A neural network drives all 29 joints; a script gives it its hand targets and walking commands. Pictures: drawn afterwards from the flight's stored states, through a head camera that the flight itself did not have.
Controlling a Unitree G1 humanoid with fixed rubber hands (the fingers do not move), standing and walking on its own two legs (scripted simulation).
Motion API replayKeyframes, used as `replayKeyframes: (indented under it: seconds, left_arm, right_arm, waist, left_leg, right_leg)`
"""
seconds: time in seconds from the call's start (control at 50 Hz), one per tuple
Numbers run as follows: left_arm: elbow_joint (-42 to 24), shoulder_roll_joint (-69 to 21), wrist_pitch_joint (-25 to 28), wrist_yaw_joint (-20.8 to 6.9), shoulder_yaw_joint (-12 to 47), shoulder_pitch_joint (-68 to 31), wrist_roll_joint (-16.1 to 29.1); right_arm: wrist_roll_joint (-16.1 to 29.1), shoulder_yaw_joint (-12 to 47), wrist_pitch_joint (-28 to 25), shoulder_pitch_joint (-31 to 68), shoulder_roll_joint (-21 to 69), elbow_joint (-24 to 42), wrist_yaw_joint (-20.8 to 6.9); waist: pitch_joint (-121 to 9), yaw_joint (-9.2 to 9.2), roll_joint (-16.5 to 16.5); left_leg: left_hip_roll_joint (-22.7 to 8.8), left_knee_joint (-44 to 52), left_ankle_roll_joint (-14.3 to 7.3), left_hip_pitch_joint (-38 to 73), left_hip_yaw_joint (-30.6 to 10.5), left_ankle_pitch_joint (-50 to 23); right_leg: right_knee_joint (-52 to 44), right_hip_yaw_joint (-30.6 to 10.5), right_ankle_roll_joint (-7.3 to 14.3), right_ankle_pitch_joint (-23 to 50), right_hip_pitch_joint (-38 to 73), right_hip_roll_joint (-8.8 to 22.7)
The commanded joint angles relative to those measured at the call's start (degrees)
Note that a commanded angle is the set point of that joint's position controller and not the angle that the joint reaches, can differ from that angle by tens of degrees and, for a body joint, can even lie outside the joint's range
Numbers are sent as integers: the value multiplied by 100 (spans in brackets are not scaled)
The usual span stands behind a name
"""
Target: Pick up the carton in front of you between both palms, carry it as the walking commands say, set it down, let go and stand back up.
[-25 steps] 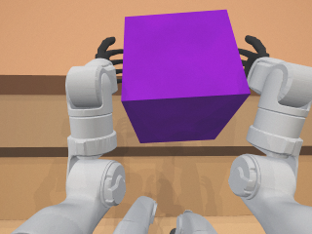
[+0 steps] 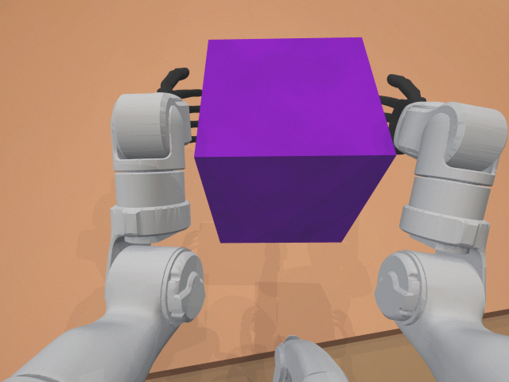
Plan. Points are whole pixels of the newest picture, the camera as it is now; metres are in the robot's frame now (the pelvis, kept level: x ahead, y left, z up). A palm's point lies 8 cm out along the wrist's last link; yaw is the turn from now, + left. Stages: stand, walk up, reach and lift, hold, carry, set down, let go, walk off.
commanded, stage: carry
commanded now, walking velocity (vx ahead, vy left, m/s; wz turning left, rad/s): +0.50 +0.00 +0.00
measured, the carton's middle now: (282, 152) +0.43 -0.05 +0.11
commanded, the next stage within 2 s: none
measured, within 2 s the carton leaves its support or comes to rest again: neither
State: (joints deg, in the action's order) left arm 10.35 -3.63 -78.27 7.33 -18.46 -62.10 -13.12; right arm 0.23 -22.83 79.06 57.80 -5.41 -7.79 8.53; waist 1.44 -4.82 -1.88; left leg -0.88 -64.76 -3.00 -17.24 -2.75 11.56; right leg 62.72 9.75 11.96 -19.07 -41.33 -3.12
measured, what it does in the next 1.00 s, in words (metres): climbs: left foot 0.16 m higher, then right foot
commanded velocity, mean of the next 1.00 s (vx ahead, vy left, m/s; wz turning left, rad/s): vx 0.50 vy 0.00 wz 0.00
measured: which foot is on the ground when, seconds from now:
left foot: up 0.00-0.26, down 0.28-0.92, up 0.94-1.00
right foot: down 0.00-0.26, up 0.28-0.86, down 0.88-1.00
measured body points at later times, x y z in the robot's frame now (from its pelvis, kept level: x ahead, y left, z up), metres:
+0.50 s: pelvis +0.39 +0.06 +0.23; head +0.43 +0.05 +0.67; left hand +0.81 +0.15 +0.39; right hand +0.77 -0.14 +0.39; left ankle +0.49 +0.10 -0.49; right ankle +0.40 -0.07 -0.34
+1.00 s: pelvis +0.70 -0.01 +0.24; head +0.68 -0.01 +0.69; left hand +1.05 +0.17 +0.38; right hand +1.08 -0.13 +0.38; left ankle +0.57 +0.10 -0.40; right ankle +0.78 -0.08 -0.49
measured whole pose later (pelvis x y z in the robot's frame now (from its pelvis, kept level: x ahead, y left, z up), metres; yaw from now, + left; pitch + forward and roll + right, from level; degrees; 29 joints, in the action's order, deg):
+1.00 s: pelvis +0.70 -0.01 +0.24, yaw +3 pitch +4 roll +0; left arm 28.8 -0.6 -76.7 11.8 -13.8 -50.6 -7.4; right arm -9.4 -16.7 75.0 49.4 0.2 -26.1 7.5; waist -7.9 2.6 0.0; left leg -0.2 -65.8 -0.2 -22.4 1.8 24.3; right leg 31.1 9.5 5.4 -9.5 -25.5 0.4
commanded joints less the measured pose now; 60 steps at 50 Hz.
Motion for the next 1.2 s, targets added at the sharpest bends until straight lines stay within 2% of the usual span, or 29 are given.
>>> replayKeyframes:
  seconds: [0.0,0.02,0.06,0.08,0.12,0.14,0.16,0.18,0.2,0.24,0.26,0.28,0.3,0.32,0.36,0.4,0.44,0.5,0.7,0.78,0.84,0.86,0.88,0.9,0.92,0.96,0.98,1.04,1.18]
  left_arm:
    - [-39,-4579,-15,-702,2512,-2594,2091]
    - [-370,-5170,9,-782,2798,-2942,2501]
    - [-1562,-5904,-45,-993,3403,-4496,3380]
    - [-1939,-6177,-90,-1132,3711,-5068,3855]
    - [-1844,-6316,-191,-1416,3939,-5770,4514]
    - [-1474,-6300,-211,-1521,3857,-5608,4590]
    - [-1080,-6276,-212,-1599,3681,-5427,4599]
    - [-760,-6221,-193,-1670,3485,-5366,4573]
    - [-368,-6147,-168,-1718,3283,-5076,4500]
    - [15,-6194,-115,-1788,3086,-4993,4260]
    - [237,-6379,-117,-1805,3007,-4857,4094]
    - [797,-6336,-144,-1788,2865,-4378,3999]
    - [987,-6049,-142,-1755,2547,-3899,3703]
    - [723,-6041,-142,-1728,2450,-3993,3566]
    - [-56,-5783,-127,-1577,2327,-4506,3336]
    - [-532,-5418,-101,-1345,2216,-4361,3047]
    - [-612,-5179,-63,-1159,2226,-4241,2847]
    - [-471,-4881,-59,-1007,2196,-3973,2616]
    - [719,-5089,-181,-1102,2119,-3925,2795]
    - [1241,-5614,-77,-1249,2009,-3841,3115]
    - [1646,-5948,107,-1391,1828,-3607,3235]
    - [1681,-6021,198,-1448,1791,-3540,3270]
    - [1686,-6077,289,-1496,1730,-3401,3331]
    - [1529,-5943,373,-1503,1733,-3694,3253]
    - [1413,-6122,439,-1522,1757,-3453,3302]
    - [699,-6354,504,-1584,1920,-3598,3508]
    - [380,-6484,540,-1599,2062,-3701,3568]
    - [23,-6871,556,-1600,2427,-3064,3539]
    - [-955,-6933,771,-1666,3316,-1136,3085]
  right_arm:
    - [2637,3302,95,4333,7023,-494,-1768]
    - [2190,3106,127,4107,6679,-272,-1689]
    - [1604,2960,141,4140,6237,219,-1570]
    - [1373,2858,102,3981,5910,329,-1471]
    - [796,2678,47,3764,5308,195,-1194]
    - [567,2604,31,3752,5073,11,-1055]
    - [368,2419,24,3627,4863,-258,-930]
    - [180,2241,13,3573,4684,-530,-820]
    - [-2,2181,11,3387,4667,-734,-764]
    - [151,2361,28,3485,5139,-696,-814]
    - [402,2482,19,3667,5444,-710,-906]
    - [643,2477,19,3301,5593,-1094,-1003]
    - [794,2563,10,2956,5896,-1416,-1097]
    - [1059,2721,-10,3323,6155,-1151,-1177]
    - [1792,3052,31,4329,7015,-558,-1358]
    - [2503,3488,56,4907,7567,-50,-1532]
    - [2897,3685,54,5379,7803,163,-1630]
    - [2984,3599,90,5185,7630,-115,-1711]
    - [2052,2365,70,3759,6932,-1947,-1800]
    - [1730,2072,-113,3471,6760,-2072,-1761]
    - [1559,1914,-295,3368,6714,-2066,-1711]
    - [1558,1945,-357,3331,6743,-2028,-1701]
    - [1565,1982,-410,3327,6748,-1953,-1700]
    - [1581,2053,-430,3633,7023,-1856,-1682]
    - [1589,2158,-460,3618,7054,-1640,-1656]
    - [1725,2435,-525,3574,7295,-1204,-1578]
    - [1765,2514,-558,3463,7351,-992,-1543]
    - [1850,2966,-612,2902,7777,-546,-1478]
    - [1777,4262,-948,1183,8344,480,-1507]
  waist:
    - [-4784,1622,1648]
    - [-4749,1728,466]
    - [-3510,1051,-960]
    - [-2925,1005,-1025]
    - [-2064,1037,25]
    - [-2008,967,429]
    - [-1943,838,535]
    - [-2420,688,567]
    - [-3135,375,978]
    - [-4003,-624,1385]
    - [-3939,-561,-14]
    - [-4968,255,-832]
    - [-5991,1,-589]
    - [-5472,65,-264]
    - [-3900,177,281]
    - [-3418,282,307]
    - [-3304,350,569]
    - [-3248,259,70]
    - [-2532,-99,-567]
    - [-2063,-25,-894]
    - [-2354,402,-937]
    - [-2742,562,-712]
    - [-3280,650,-40]
    - [-3647,654,1347]
    - [-3445,766,1652]
    - [-3204,658,645]
    - [-3083,613,528]
    - [-3250,521,861]
    - [-3218,599,1112]
  left_leg:
    - [1150,-7092,85,-5816,-1102,2547]
    - [823,-6956,-266,-6091,-974,1807]
    - [275,-6174,-428,-5832,-424,1745]
    - [199,-5132,-514,-5595,-134,1929]
    - [186,-4942,-702,-5572,909,2147]
    - [-88,-3943,-780,-5179,933,2208]
    - [-148,-1775,-738,-3325,1156,1903]
    - [295,-890,-734,-1078,1693,585]
    - [574,-510,-781,598,1826,-594]
    - [613,1614,-720,2431,1063,-1259]
    - [193,3028,-950,2781,320,-2410]
    - [-1955,2554,-1858,3608,-2175,-5719]
    - [-1914,2785,-2173,3669,-3070,-5234]
    - [-1769,3021,-1892,3367,-3054,-3315]
    - [-1385,3480,-1246,2271,-2905,-897]
    - [-1165,3807,-1053,1718,-2255,11]
    - [-1179,3872,-939,1390,-1807,-826]
    - [-1232,4087,-885,1622,-1271,-2079]
    - [-1090,4231,-821,2621,-298,-2574]
    - [-1029,4266,-577,2606,82,-3354]
    - [-768,3083,-109,1995,791,-4731]
    - [-664,2284,111,1371,998,-3957]
    - [-582,1206,268,364,1076,-1942]
    - [151,-221,473,-1353,829,311]
    - [396,-931,406,-2373,424,1712]
    - [-101,-741,240,-2467,102,1228]
    - [-284,-387,234,-2363,106,981]
    - [-392,781,394,-1798,401,641]
    - [-119,3127,411,-1479,1006,-217]
  right_leg:
    - [-2141,-3865,1223,9481,9273,2595]
    - [-2499,-4192,999,7796,8681,2485]
    - [-3125,-3278,391,4212,6786,2099]
    - [-3432,-2715,35,3621,5819,1870]
    - [-4145,-1996,32,4040,4623,1546]
    - [-4472,-1786,-115,4050,4367,1278]
    - [-5336,-1151,-93,4515,3190,1065]
    - [-5167,-673,-116,6725,2209,909]
    - [-4448,-594,-141,8359,1778,1055]
    - [-1811,-640,-498,8285,1982,1247]
    - [665,-724,-723,2584,1642,250]
    - [3714,-1488,-1017,-375,881,-299]
    - [5041,-2194,-986,33,968,-474]
    - [5182,-1995,-870,173,318,-194]
    - [4450,-1803,-748,123,-525,19]
    - [3985,-1515,-570,-118,-582,138]
    - [2756,-1248,-613,-500,-301,370]
    - [1528,-1010,-703,296,-526,527]
    - [-1580,-469,-832,1597,-879,542]
    - [-2665,-140,-878,1589,-201,423]
    - [-3782,362,-787,1816,1904,-2]
    - [-3924,117,-717,1997,3126,231]
    - [-3578,-1311,-530,2491,4407,1358]
    - [-3621,-3590,435,2855,5687,2586]
    - [-4273,-4303,615,2005,5572,2532]
    - [-4411,-3428,160,1559,4978,2275]
    - [-4556,-3020,-5,1517,4601,2225]
    - [-4948,-2040,-226,1509,4364,2013]
    - [-4607,-924,-425,3675,5339,1642]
